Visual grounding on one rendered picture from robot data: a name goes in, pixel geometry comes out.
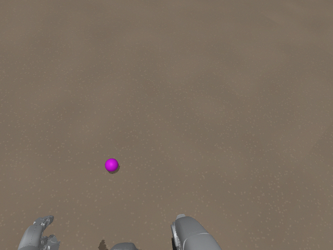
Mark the ball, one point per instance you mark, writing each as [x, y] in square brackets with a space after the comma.
[111, 164]

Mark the left robot hand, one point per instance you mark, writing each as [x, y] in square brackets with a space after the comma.
[33, 235]

